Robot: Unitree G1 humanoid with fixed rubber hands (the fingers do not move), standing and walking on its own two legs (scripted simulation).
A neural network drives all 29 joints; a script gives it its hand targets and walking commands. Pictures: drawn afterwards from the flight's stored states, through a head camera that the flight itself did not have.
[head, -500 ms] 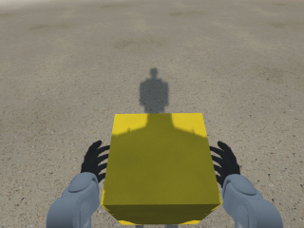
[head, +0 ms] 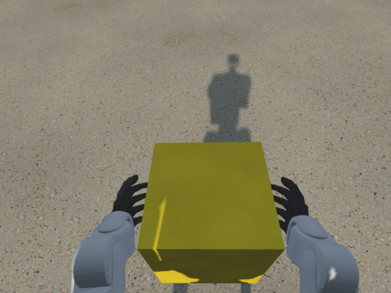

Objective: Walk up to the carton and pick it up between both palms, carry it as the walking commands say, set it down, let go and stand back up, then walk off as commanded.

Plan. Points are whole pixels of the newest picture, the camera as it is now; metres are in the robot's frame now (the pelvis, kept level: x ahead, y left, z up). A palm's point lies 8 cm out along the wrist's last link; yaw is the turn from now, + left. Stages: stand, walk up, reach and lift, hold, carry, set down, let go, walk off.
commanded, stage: carry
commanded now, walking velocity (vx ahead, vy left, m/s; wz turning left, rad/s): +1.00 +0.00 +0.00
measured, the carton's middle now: (208, 217) +0.29 +0.02 +0.00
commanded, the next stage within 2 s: none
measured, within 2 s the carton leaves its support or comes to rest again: neither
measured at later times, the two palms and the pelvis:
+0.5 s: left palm (186, 63) +0.74 +0.10 +0.10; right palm (287, 67) +0.71 -0.19 +0.10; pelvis +0.51 -0.03 +0.03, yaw -2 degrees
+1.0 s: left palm (222, 8) +1.25 +0.00 +0.09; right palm (291, 6) +1.24 -0.30 +0.09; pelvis +1.00 -0.15 +0.03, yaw +0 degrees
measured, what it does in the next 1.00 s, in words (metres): walks ahead: left foot, then right foot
